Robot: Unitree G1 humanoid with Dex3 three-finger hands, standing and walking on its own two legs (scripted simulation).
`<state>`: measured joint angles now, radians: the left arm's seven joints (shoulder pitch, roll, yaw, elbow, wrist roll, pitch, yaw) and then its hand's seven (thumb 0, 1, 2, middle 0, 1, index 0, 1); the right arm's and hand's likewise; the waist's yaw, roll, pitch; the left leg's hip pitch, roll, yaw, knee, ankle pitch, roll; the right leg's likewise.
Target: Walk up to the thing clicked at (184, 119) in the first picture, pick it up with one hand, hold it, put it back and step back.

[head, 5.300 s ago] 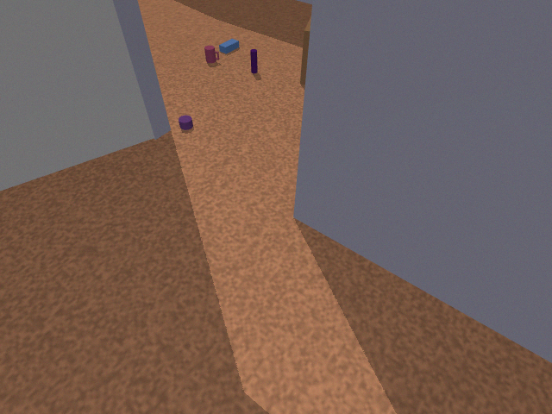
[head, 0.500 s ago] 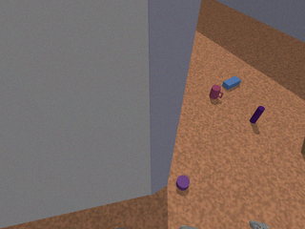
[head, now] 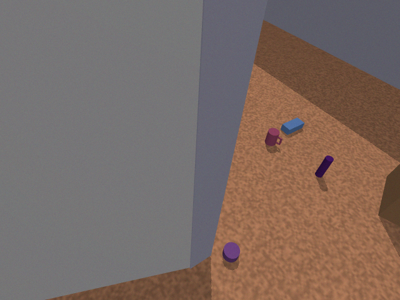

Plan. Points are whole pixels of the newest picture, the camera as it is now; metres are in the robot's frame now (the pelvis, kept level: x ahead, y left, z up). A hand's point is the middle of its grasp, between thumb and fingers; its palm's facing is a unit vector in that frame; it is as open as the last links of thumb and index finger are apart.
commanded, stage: walk up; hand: right
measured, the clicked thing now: (231, 252) +0.49 -0.20 -0.75
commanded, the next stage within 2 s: none
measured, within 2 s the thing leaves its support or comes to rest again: neither
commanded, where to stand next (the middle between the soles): +0.10 -0.01 m, yaw +0 degrees
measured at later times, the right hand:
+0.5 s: hand out of the picture +0.12 -0.25 -0.15, palm faces -0.05 +0.94 -0.32, open 7.4 cm
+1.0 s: hand out of the picture +0.10 -0.26 -0.15, palm faces -0.04 +0.94 -0.34, open 7.4 cm
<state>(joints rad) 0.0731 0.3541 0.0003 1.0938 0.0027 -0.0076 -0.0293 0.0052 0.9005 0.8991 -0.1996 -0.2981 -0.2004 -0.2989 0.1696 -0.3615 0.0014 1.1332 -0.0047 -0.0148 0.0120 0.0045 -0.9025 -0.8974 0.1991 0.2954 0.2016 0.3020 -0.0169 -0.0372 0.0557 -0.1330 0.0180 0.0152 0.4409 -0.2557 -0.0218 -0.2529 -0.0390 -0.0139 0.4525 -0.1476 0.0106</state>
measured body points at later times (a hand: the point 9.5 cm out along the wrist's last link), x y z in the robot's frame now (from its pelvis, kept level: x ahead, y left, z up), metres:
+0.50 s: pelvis +0.02 -0.01 +0.01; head +0.03 -0.01 +0.46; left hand +0.09 +0.30 -0.12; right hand +0.13 -0.30 -0.13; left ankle -0.01 +0.13 -0.74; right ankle +0.06 -0.13 -0.74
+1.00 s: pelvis +0.03 -0.01 +0.01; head +0.04 -0.01 +0.46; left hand +0.11 +0.29 -0.13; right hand +0.11 -0.30 -0.13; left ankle -0.01 +0.14 -0.74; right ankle +0.06 -0.13 -0.74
